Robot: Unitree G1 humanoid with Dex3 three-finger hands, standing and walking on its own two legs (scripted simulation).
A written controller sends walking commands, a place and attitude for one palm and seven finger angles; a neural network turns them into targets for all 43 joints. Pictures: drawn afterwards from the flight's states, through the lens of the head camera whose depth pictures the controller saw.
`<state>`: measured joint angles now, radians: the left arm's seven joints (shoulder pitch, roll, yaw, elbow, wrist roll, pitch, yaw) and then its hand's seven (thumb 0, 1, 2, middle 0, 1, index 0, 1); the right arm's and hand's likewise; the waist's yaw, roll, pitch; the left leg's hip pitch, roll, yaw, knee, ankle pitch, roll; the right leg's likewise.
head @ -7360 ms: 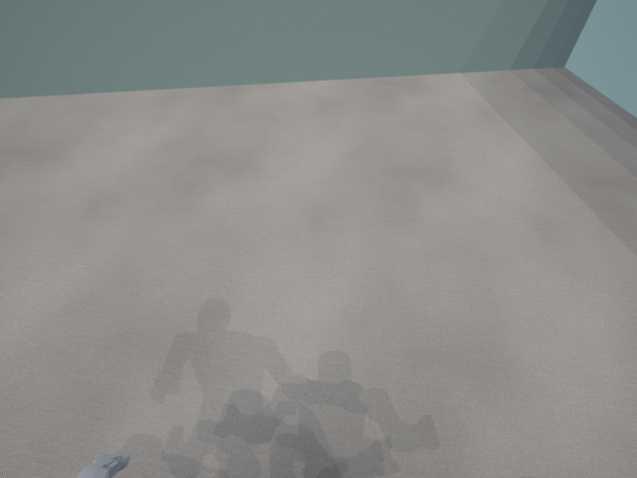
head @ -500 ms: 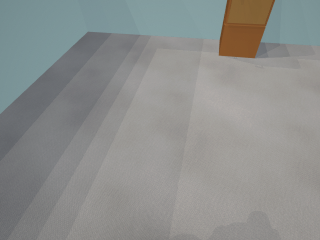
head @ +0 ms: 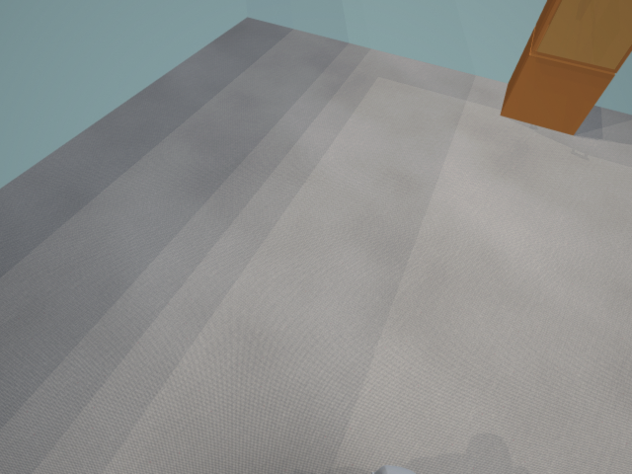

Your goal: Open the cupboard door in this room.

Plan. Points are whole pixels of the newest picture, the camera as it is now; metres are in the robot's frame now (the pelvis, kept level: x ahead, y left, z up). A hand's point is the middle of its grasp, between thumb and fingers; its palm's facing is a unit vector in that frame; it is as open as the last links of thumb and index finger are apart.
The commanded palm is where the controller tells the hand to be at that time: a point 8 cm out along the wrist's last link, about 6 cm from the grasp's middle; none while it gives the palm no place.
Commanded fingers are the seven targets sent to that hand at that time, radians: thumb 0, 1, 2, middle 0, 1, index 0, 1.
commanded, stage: turn or walk to find it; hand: left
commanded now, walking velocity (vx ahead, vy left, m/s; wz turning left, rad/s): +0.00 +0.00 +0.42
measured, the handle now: out of the picture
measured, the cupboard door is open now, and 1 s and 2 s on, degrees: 0 0 0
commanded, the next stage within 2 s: none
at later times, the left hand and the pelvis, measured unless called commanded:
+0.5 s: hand out of the picture -0.01 +0.13 -0.14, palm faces +0.25 -0.93 -0.28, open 7.4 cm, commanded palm none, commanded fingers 0.00 0.90 0.90 -0.20 -0.30 -0.20 -0.30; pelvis -0.04 -0.07 +0.00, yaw +14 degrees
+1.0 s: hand out of the picture -0.13 +0.19 -0.17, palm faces +0.48 -0.84 -0.24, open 7.4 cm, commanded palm none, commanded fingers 0.00 0.90 0.90 -0.20 -0.30 -0.20 -0.30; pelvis -0.08 -0.02 +0.00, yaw +25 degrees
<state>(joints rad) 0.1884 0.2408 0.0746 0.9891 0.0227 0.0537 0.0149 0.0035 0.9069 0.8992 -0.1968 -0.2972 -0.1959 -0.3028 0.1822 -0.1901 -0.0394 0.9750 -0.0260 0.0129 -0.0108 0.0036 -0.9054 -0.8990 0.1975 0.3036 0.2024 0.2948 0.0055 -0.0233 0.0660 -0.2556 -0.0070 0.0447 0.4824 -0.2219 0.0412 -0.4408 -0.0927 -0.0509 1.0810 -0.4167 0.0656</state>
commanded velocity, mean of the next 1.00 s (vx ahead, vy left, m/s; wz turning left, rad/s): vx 0.00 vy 0.00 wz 0.42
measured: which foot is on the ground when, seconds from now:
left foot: down 0.00-0.26, up 0.28-0.76, down 0.78-1.00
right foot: up 0.00-0.22, down 0.24-0.80, up 0.82-1.00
